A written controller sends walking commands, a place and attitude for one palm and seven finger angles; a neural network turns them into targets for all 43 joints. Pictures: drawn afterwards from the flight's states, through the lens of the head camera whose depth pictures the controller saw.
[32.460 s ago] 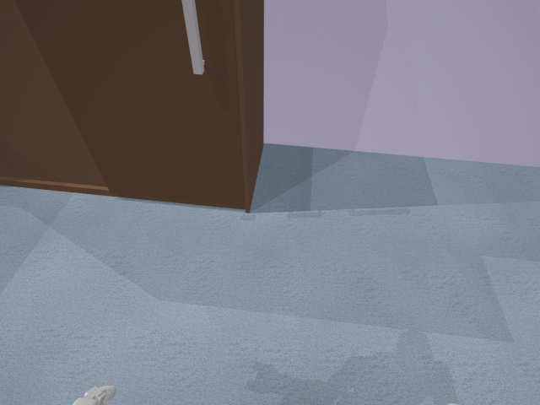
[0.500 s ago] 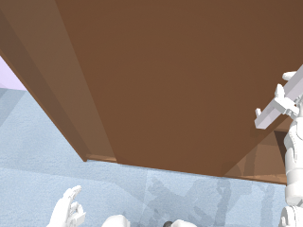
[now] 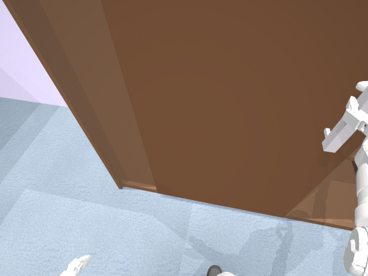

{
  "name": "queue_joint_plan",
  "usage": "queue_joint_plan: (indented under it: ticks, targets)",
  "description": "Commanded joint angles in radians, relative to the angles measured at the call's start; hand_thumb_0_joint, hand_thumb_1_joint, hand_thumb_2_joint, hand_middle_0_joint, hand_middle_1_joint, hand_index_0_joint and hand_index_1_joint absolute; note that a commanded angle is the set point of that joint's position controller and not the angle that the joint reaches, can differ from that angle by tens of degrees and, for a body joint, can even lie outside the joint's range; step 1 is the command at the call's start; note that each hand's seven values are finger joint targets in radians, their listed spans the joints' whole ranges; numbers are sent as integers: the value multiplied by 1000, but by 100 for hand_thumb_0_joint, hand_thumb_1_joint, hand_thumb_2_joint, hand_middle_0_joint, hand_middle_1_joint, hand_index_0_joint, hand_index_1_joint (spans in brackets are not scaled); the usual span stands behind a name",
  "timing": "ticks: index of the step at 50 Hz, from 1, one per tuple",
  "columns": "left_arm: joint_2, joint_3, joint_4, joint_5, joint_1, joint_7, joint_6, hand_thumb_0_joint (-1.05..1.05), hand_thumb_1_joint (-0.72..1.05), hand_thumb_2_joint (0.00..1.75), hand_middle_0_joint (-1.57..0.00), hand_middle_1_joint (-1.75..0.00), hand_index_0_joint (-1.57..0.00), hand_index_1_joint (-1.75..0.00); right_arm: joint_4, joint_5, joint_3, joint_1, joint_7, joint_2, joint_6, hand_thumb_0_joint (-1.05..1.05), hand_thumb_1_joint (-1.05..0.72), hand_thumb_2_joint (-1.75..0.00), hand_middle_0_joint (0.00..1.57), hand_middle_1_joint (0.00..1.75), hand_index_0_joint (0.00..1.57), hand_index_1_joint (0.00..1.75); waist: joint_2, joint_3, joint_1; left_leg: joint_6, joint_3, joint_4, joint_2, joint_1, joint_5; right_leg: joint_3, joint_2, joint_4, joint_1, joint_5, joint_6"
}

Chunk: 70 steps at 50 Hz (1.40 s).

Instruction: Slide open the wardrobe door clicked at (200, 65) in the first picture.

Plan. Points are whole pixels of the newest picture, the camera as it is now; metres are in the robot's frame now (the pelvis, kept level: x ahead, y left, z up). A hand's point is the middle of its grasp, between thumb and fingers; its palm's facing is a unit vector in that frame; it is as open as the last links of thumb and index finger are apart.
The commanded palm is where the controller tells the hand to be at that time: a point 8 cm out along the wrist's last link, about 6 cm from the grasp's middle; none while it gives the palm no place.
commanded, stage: stop walking and hold the door there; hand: right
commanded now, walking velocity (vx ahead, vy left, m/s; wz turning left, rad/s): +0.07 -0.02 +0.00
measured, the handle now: (366, 93) +0.48 -0.34 +0.15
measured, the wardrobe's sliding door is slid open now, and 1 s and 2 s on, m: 0.43 0.42 0.42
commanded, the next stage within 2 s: loosen the grip on the handle in 0.42 s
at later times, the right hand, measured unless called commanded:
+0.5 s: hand (351, 112) +0.44 -0.31 +0.13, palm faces +0.49 +0.85 -0.19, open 6.1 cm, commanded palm +0.39 -0.34 +0.13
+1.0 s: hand (364, 111) +0.43 -0.32 +0.14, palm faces +0.49 +0.84 -0.21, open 13.5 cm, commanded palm +0.39 -0.35 +0.14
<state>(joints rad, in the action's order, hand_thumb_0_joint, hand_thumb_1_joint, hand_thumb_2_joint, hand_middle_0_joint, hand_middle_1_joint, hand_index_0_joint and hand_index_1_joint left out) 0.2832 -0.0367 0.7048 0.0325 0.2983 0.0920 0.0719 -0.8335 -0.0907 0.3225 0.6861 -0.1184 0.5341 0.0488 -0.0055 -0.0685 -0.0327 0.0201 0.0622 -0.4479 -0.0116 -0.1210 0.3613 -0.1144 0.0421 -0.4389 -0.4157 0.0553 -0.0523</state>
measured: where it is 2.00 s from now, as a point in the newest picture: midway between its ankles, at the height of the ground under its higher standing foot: outside the picture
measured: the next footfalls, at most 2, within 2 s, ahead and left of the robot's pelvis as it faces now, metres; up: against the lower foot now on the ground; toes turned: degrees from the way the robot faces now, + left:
none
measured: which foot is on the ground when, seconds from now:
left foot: down 0.00-1.00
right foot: down 0.00-1.00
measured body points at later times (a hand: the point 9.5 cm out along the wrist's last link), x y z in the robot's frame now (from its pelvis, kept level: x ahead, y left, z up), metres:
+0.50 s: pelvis +0.03 +0.02 -0.01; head +0.05 +0.02 +0.44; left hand +0.14 +0.29 -0.11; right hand +0.40 -0.35 +0.14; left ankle -0.07 +0.12 -0.73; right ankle +0.11 -0.09 -0.73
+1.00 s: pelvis -0.03 +0.00 -0.02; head +0.01 -0.02 +0.43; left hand +0.01 +0.29 -0.12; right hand +0.40 -0.37 +0.15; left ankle -0.07 +0.12 -0.73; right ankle +0.11 -0.09 -0.73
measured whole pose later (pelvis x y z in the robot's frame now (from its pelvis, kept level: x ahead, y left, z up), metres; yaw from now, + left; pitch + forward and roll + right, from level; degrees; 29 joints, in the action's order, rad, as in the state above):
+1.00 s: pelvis -0.03 +0.00 -0.02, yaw +0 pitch +6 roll +3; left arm 0.28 0.01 0.74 0.01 0.37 0.07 0.04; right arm -1.02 0.10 0.44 0.86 -0.08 0.63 0.01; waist 0.00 0.03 -0.08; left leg 0.01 0.05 -0.66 -0.04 -0.36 0.41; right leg -0.04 0.04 -0.60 -0.64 0.07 -0.05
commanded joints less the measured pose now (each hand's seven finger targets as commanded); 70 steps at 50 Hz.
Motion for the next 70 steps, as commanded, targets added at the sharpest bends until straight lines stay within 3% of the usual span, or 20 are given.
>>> queue_joint_plan:
  ticks: [1, 13, 25, 26, 27, 28, 29, 30, 31, 35, 38, 45, 46, 47, 49, 58, 59, 60, 62, 70]
  targets:
    - [167, 62, -108, 4, -11, 24, 40, 0, 90, 90, -20, -30, -20, -30, 177, 51, -60, 353, 31, 175, 86, 0, -90, -90, 45, 140, 45, 140, 192, 345, -3, 33, -43, 68, 60, -46, 80, 233, 164, 128, 282, 322, 18]
    - [180, 72, -84, 24, 11, 32, 10, 0, 90, 90, -20, -30, -20, -30, 140, 51, 1, 260, 39, 240, 105, 0, -90, -90, 45, 140, 45, 140, 82, 353, 2, -20, -90, -28, 125, -40, -501, 126, 139, -134, 310, -315, -11]
    - [173, 68, -112, 23, -13, 30, 3, 0, 90, 90, -20, -30, -20, -30, 161, 52, 8, 211, 41, 225, 118, 0, -90, -90, 45, 140, 45, 140, 108, 354, 3, -33, -67, -48, 74, -109, -343, 161, 153, -109, 345, -272, -31]
    - [216, 176, -144, -12, 6, -23, 54, 0, 90, 90, -20, -30, -20, -30, 154, 156, 576, 743, 28, 902, 166, 0, -90, -90, 45, 140, 45, 140, 45, 169, 48, -24, -174, 22, 108, -271, -400, 109, 72, -147, 264, -214, -33]
    - [241, 170, 3, -113, 39, -42, 90, 0, 90, 90, -20, -30, -20, -30, 142, 216, 583, 921, 26, 912, 114, 0, -78, -84, 45, 140, 45, 140, 164, 415, 30, 55, -2, -354, 14, -67, -839, 116, -18, -234, 149, -314, -1]
    - [188, 145, -52, -40, 42, -45, 76, 0, 90, 90, -20, -30, -20, -30, -23, 161, 257, 602, 82, 452, 17, 0, -66, -78, 45, 140, 45, 140, 38, 430, -35, 6, 18, -230, -30, -306, -715, 75, -29, -101, 331, -542, -3]
    - [175, 155, -71, -29, 121, -51, 74, 0, 90, 90, -20, -30, -20, -30, -21, 162, 267, 420, 129, 320, 19, 0, -54, -73, 45, 140, 45, 140, -28, 473, -17, -18, 21, -191, -55, -365, -560, 97, -8, -116, 460, -618, -24]
    - [188, 161, -108, -47, 53, -54, 68, 0, 90, 90, -20, -30, -20, -30, 105, 149, 288, 365, 152, 384, 37, 0, -42, -67, 45, 140, 45, 140, 18, 542, 52, -23, -15, -119, -25, -322, -431, 101, 0, -172, 443, -517, -10]
    - [175, 148, -117, -41, 21, -54, 58, 0, 90, 90, -20, -30, -20, -30, 166, 163, 247, 392, 148, 385, 42, 0, -30, -61, 45, 140, 45, 140, 93, 568, 53, -10, -29, -97, -12, -289, -472, 71, -22, -191, 419, -386, -7]
    - [163, 129, -108, -33, 53, -62, 20, 0, 90, 90, -20, -30, -20, -30, 131, 190, 124, 441, 98, 272, 38, 0, 19, -37, 45, 140, 45, 140, 90, 426, -14, -2, -17, -71, -24, -415, -284, 110, -13, -155, 350, -99, -8]
    - [179, 131, -87, -22, 64, -39, -2, 0, 90, 90, -20, -30, -20, -30, 88, 146, 170, 501, 81, 338, 17, 0, 55, -20, 42, 137, 42, 137, 72, 459, -9, -3, -31, -57, -19, -402, -223, 123, -11, -144, 323, -11, -6]
    - [167, 103, -73, -13, 76, -18, 7, 0, 90, 90, -20, -30, -20, -30, -17, 189, 63, 637, 29, 300, 20, 0, 55, -20, 33, 125, 33, 125, 137, 353, -52, 2, -21, -58, -24, -528, 44, 192, -3, -71, 271, 344, 6]
    - [184, 110, -77, -13, 77, -12, 10, 0, 90, 90, -20, -30, -20, -30, 95, 194, 212, 673, 17, 510, 39, 0, 55, -20, 32, 123, 32, 123, 175, 447, -4, 9, -29, -59, -25, -479, 53, 195, 3, -65, 298, 342, 9]
    - [181, 102, -74, -21, 74, -1, 9, 0, 90, 90, -20, -30, -20, -30, 94, 198, 190, 708, 11, 512, 49, 0, 55, -20, 30, 122, 30, 122, 188, 455, -24, 11, -32, -55, -25, -469, 33, 196, 0, -69, 300, 325, 7]
    - [160, 97, -75, -18, 84, -5, 23, 0, 90, 90, -20, -30, -20, -30, 78, 181, 117, 708, 11, 391, 69, 0, 55, -20, 28, 118, 28, 118, 140, 436, -46, 8, -22, -64, -37, -492, 43, 210, 4, -71, 309, 336, 7]
    - [160, 89, -65, -9, 105, 4, 55, 0, 90, 90, -20, -30, -20, -30, 6, 138, 67, 591, 26, 288, 11, 0, 55, -20, 25, 115, 25, 115, 127, 369, -36, 6, -21, -71, -34, -504, 33, 243, 5, -65, 281, 387, 9]
    - [162, 89, -66, -8, 103, 4, 57, 0, 90, 90, -20, -30, -20, -30, 17, 141, 76, 606, 17, 302, 6, 0, 55, -20, 25, 115, 25, 115, 126, 360, -39, 4, -18, -77, -34, -517, 49, 249, 7, -58, 276, 410, 11]
    - [181, 89, -69, -11, 98, 10, 57, 0, 90, 90, -20, -30, -20, -30, 86, 155, 224, 650, 2, 514, 10, 0, 55, -20, 25, 115, 25, 115, 139, 420, -2, 7, -25, -77, -32, -473, 53, 246, 7, -56, 272, 403, 11]
    - [174, 77, -77, -16, 97, 21, 49, 0, 90, 90, -20, -30, -20, -30, 71, 182, 258, 677, -20, 585, 12, 0, 55, -20, 25, 115, 25, 115, 125, 394, -11, 7, -30, -76, -28, -459, 48, 239, 1, -64, 231, 387, 3]
    - [161, 75, -106, -18, 115, 24, 35, 0, 90, 90, -20, -30, -20, -30, 12, 190, 201, 566, 51, 523, 23, 0, 55, -20, 25, 115, 25, 115, 123, 417, -30, 2, -28, -79, -35, -475, 13, 227, 9, -99, 267, 306, 1]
